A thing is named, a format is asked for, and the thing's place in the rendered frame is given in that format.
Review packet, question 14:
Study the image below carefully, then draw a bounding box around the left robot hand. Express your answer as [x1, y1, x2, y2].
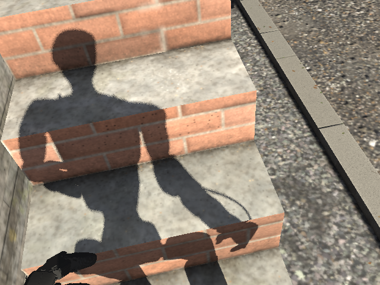
[24, 251, 97, 285]

